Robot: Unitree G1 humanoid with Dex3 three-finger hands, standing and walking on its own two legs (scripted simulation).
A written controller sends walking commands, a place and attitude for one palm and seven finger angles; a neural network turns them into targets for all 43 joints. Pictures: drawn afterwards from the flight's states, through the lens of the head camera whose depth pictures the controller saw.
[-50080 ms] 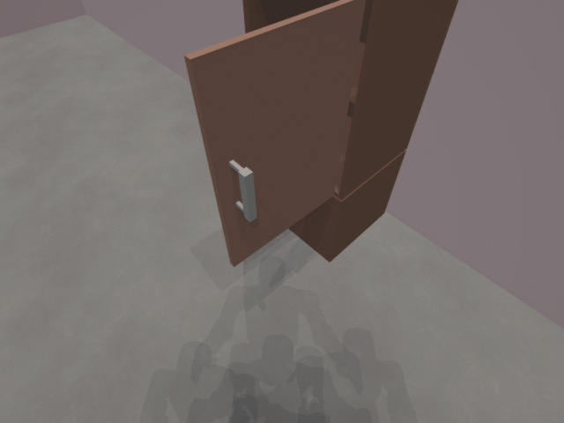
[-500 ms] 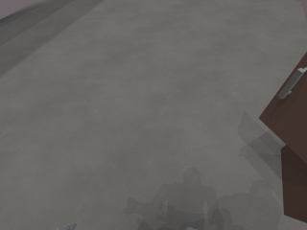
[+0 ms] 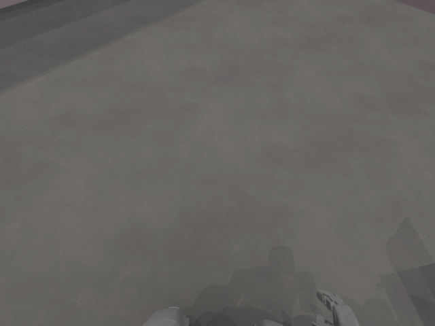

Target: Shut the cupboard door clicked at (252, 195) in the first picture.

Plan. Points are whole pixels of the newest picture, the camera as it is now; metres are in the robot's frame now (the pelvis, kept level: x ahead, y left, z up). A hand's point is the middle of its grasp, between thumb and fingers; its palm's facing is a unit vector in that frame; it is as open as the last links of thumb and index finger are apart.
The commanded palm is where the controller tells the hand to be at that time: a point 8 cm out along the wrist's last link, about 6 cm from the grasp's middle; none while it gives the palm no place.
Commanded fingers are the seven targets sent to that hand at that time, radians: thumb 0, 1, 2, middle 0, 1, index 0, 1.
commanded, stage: turn to face it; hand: left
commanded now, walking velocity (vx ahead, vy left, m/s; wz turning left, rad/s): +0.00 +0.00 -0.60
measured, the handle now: out of the picture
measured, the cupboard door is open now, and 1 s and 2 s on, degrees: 47 47 47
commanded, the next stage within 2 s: none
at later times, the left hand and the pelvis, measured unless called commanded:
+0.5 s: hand (134, 308) +0.16 +0.18 -0.17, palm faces -0.21 -0.95 -0.22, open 7.4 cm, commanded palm none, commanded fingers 0.00 0.90 0.90 -0.20 -0.30 -0.20 -0.30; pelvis +0.06 +0.00 +0.01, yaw -17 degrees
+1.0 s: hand (199, 257) +0.26 +0.06 -0.13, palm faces -0.57 -0.77 -0.28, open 7.3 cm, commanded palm none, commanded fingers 0.00 0.90 0.90 -0.20 -0.30 -0.20 -0.30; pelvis +0.05 -0.04 +0.01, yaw -35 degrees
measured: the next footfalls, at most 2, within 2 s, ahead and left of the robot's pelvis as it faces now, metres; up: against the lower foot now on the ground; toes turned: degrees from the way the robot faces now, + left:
right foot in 0.20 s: +0.07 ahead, -0.14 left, +0.00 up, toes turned -11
left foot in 0.46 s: +0.12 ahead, +0.10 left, +0.00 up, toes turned -14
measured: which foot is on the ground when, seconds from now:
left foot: down 0.00-0.22, up 0.24-0.44, down 0.46-0.78, up 0.80-1.00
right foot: up 0.00-0.18, down 0.20-0.46, up 0.48-0.76, down 0.78-1.00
